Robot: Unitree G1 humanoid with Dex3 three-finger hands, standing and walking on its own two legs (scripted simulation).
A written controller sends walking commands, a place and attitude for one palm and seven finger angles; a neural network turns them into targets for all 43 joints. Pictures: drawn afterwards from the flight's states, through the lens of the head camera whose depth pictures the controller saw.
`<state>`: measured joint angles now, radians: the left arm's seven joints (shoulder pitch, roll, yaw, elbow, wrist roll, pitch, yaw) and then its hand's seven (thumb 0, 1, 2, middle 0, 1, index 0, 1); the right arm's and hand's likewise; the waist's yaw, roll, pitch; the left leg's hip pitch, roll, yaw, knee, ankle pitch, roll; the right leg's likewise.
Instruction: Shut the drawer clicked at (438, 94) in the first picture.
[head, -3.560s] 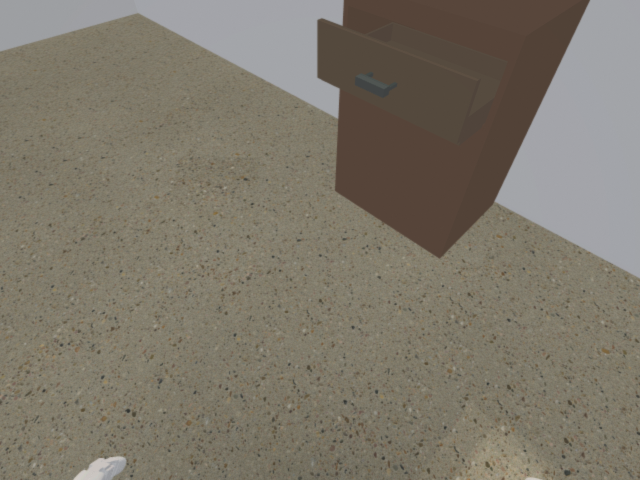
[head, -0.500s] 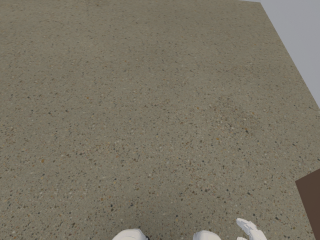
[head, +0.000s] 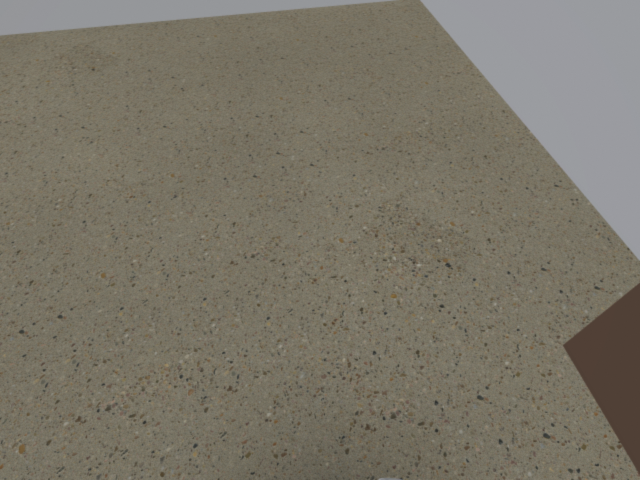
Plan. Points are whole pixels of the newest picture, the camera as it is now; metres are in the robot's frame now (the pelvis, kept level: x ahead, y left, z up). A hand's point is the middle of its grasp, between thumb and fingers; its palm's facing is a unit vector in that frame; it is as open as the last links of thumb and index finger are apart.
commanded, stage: turn to face it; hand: left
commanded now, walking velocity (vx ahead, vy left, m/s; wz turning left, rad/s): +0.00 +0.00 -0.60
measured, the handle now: out of the picture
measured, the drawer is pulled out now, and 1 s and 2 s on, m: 0.15 0.15 0.15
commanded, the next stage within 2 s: none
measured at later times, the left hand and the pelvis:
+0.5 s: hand (146, 475) +0.14 +0.26 -0.16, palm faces -0.18 -0.95 -0.24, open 7.4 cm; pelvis +0.02 +0.06 +0.01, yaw -18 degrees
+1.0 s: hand (248, 424) +0.21 +0.12 -0.13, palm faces -0.58 -0.77 -0.28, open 7.4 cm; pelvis -0.01 +0.03 +0.01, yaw -37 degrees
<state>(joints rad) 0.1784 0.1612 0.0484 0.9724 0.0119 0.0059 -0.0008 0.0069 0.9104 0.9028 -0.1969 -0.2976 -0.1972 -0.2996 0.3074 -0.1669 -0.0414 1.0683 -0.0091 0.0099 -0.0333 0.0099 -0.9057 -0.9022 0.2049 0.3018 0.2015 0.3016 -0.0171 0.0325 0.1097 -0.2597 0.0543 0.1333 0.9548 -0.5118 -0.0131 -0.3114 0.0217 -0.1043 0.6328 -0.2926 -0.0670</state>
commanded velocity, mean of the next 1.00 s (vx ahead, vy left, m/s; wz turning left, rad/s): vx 0.00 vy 0.00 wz -0.60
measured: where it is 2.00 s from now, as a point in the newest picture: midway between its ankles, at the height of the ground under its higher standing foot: outside the picture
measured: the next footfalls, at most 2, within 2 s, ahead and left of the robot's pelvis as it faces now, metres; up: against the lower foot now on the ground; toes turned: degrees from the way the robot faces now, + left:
left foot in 0.42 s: +0.11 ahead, +0.15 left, +0.00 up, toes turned -13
right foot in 0.90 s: -0.04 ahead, -0.08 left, +0.00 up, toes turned -39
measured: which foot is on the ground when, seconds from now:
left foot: up 0.00-0.40, down 0.42-0.88, up 0.90-1.00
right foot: down 0.00-0.42, up 0.44-0.88, down 0.90-1.00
